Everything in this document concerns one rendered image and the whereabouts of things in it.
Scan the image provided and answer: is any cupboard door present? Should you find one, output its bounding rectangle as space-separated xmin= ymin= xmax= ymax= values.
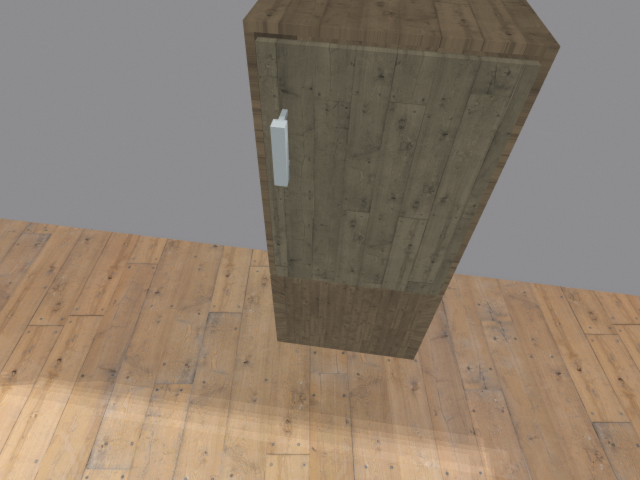
xmin=255 ymin=37 xmax=541 ymax=296

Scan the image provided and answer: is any handle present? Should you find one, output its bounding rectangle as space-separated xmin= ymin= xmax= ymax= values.
xmin=270 ymin=109 xmax=290 ymax=187

